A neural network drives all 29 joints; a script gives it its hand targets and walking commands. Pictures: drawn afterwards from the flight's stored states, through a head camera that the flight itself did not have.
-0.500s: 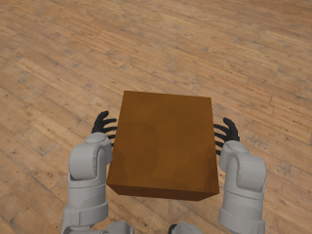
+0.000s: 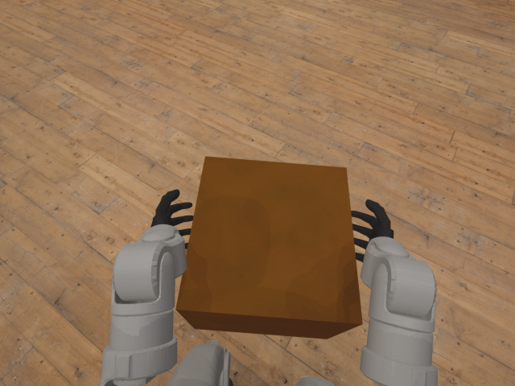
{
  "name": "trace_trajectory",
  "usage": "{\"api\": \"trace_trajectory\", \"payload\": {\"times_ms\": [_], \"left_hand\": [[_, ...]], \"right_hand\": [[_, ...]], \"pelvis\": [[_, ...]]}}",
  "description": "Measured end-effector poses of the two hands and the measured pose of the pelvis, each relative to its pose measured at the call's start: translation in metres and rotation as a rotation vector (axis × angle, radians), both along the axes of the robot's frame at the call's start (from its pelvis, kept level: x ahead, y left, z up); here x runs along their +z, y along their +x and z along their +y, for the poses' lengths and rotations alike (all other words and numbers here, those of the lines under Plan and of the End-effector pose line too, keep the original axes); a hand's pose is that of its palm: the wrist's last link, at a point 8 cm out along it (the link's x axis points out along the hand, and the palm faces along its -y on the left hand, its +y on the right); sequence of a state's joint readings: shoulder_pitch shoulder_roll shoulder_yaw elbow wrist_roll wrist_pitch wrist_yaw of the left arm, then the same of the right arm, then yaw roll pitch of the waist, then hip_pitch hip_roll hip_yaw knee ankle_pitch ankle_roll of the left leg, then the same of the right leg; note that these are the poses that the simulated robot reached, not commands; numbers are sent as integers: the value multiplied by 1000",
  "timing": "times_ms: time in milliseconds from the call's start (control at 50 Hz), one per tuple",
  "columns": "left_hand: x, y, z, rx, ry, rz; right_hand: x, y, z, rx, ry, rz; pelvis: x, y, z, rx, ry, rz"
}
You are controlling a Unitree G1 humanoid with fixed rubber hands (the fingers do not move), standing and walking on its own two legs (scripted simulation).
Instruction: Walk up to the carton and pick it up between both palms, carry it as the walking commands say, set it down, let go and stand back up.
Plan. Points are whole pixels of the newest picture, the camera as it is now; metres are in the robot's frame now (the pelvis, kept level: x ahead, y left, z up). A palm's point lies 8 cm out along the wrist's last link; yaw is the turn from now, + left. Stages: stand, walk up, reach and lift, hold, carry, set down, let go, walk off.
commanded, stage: carry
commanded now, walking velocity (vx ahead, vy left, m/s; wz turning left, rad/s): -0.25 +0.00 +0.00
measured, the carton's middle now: (268, 250) +0.31 +0.00 -0.02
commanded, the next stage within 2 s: none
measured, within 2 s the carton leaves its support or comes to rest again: neither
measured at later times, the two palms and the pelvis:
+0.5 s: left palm out of the picture +0.10 +0.17 +0.07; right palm out of the picture +0.11 -0.14 +0.05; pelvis -0.19 +0.01 -0.01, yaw -1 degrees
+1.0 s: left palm out of the picture -0.09 +0.20 +0.07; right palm out of the picture -0.06 -0.10 +0.06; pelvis -0.37 +0.04 -0.01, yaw -2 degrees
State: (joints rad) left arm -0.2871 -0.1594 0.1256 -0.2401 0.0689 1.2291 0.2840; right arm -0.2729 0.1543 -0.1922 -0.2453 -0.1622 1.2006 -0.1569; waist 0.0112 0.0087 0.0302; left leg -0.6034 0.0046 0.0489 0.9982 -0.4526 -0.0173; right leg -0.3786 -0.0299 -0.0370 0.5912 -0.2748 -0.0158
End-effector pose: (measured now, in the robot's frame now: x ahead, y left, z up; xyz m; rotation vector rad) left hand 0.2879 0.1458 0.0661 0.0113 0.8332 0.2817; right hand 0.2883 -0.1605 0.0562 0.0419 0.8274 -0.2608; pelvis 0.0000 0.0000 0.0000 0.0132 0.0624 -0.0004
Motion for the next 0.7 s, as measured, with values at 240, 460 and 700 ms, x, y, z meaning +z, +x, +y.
{"api": "trace_trajectory", "payload": {"times_ms": [240, 460, 700], "left_hand": [[-7, -76, 22, -60, -40, -41], [2, -175, 30, 61, 17, -55], [9, -233, 15, -73, -34, -69]], "right_hand": [[12, -87, 22, -62, -34, -42], [-2, -155, 31, 49, 27, -54], [18, -257, 16, -98, -12, -71]], "pelvis": [[-5, -87, 28, -11, -22, -1], [-10, -172, 16, -28, -30, -10], [-4, -253, 33, -2, 5, 16]]}}
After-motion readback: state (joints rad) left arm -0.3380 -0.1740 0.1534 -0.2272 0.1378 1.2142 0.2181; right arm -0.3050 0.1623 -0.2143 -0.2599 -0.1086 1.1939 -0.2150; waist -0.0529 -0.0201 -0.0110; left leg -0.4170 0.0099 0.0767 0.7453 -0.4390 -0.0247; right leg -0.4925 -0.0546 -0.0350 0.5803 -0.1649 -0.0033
